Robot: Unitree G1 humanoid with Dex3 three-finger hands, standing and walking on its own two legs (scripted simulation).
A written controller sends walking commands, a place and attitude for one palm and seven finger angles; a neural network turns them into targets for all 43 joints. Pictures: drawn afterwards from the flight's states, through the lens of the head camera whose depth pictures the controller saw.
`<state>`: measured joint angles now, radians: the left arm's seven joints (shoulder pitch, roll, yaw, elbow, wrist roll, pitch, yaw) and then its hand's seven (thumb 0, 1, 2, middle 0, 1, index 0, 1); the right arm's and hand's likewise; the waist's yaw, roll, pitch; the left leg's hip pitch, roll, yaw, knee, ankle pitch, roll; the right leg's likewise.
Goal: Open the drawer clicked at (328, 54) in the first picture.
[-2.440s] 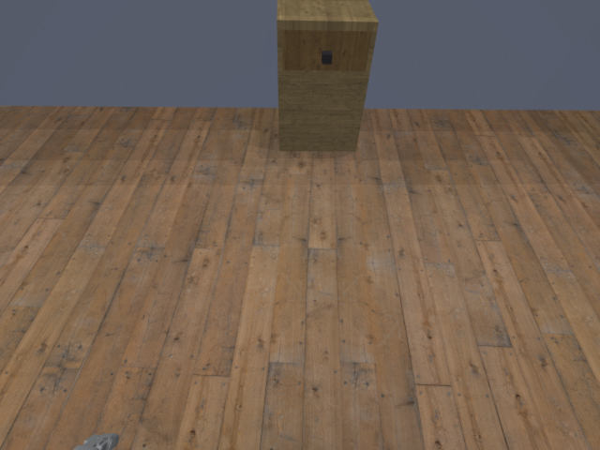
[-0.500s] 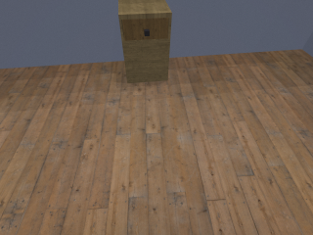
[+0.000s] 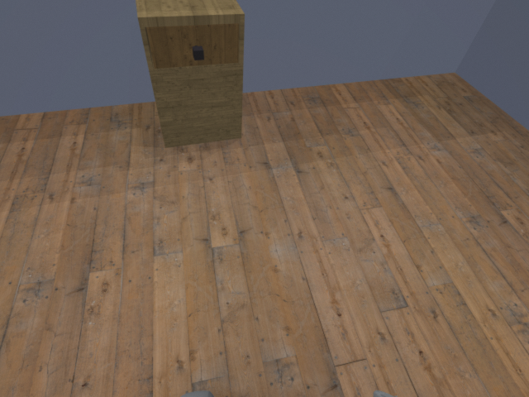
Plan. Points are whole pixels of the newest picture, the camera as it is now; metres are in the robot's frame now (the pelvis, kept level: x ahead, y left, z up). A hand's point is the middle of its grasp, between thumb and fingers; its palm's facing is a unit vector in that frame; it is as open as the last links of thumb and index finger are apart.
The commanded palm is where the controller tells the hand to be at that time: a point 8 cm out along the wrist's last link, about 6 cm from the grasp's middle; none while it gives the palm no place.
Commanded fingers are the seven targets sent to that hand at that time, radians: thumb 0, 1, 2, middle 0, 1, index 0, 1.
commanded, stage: walk to a spot facing it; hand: left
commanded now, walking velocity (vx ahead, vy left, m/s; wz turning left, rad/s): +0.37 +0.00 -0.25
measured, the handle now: (197, 51) +1.43 +0.41 -0.20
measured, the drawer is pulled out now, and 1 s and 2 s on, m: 0.00 0.00 0.00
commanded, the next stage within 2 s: turn to face it in 1.38 s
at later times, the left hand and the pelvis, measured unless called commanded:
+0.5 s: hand (212, 292) +0.33 +0.13 -0.15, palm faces -0.11 -0.98 -0.18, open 7.3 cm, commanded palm none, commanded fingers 0.00 0.90 0.90 -0.20 -0.30 -0.20 -0.30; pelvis +0.21 -0.03 +0.01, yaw -7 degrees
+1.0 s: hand (205, 227) +0.48 +0.18 -0.16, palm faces -0.11 -0.98 -0.13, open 7.4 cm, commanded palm none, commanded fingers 0.00 0.90 0.90 -0.20 -0.30 -0.20 -0.30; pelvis +0.44 +0.01 +0.02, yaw -11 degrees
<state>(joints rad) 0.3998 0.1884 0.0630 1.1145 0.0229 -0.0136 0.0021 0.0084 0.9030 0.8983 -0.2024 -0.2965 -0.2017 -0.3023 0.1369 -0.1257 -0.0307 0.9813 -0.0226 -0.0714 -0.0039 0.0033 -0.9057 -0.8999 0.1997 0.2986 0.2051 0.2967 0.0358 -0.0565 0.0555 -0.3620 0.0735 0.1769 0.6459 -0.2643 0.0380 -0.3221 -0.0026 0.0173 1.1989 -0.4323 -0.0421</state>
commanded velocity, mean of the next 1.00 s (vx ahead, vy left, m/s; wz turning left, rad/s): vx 0.37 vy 0.00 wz -0.16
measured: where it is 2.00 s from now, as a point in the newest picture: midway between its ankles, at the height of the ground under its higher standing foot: (300, 252)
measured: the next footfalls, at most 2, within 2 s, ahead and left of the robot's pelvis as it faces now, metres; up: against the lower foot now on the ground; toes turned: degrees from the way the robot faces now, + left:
right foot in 0.36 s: +0.25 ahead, -0.14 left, +0.00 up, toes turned -15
left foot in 0.76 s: +0.48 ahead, +0.09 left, +0.00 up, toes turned +4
